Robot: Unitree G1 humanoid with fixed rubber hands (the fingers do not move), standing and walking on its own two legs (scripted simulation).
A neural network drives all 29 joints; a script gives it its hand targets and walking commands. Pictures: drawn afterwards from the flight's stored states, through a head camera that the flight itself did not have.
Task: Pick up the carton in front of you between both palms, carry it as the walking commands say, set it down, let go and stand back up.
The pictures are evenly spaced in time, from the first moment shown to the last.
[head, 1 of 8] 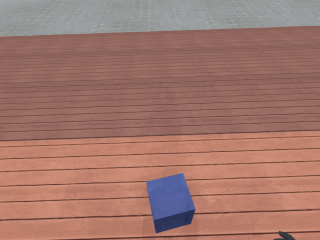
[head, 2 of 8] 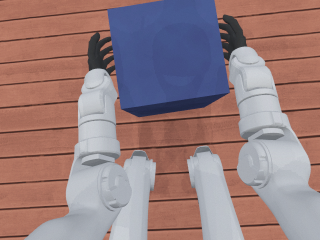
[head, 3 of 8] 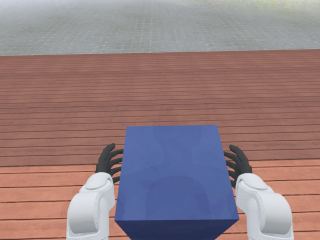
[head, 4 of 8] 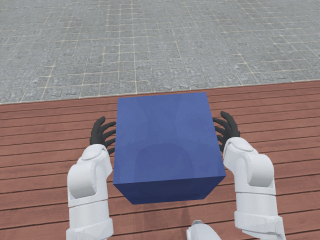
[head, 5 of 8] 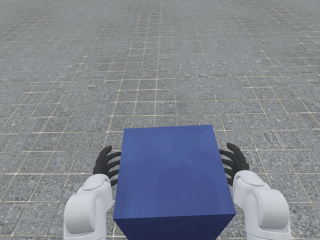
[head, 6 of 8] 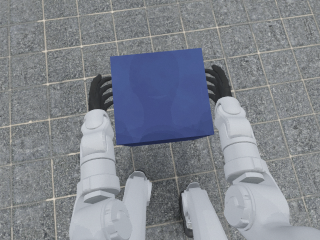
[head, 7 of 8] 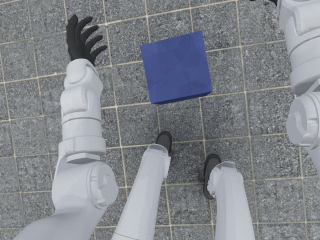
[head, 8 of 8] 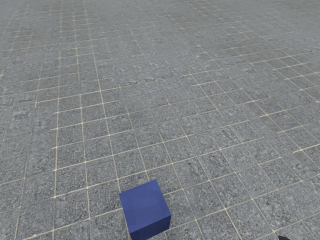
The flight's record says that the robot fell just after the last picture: no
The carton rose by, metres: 0.68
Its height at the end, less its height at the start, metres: -0.40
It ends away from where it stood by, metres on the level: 4.69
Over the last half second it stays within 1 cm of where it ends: yes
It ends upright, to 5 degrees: yes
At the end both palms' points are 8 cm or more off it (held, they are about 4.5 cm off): yes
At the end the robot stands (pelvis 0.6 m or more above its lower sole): yes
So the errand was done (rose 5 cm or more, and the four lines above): yes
